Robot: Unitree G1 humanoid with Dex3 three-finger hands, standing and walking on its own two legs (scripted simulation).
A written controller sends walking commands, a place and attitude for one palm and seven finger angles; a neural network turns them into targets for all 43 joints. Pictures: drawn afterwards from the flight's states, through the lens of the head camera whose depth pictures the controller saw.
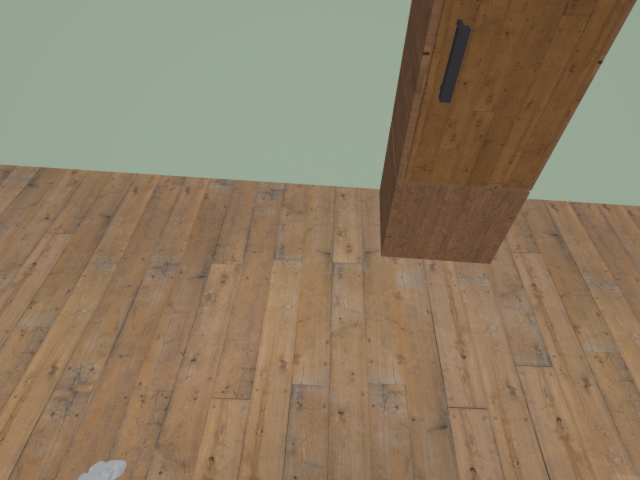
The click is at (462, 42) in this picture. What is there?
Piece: cupboard door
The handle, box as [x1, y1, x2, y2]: [439, 19, 470, 102]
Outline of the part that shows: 461,19 457,19 455,35 443,81 440,86 439,100 441,102 450,101 470,31 469,26 464,25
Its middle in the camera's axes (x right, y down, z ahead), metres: +0.32 -0.43 +0.95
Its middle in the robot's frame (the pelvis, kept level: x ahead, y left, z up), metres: +1.03 -0.27 +0.06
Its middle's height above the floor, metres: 0.83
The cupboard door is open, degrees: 0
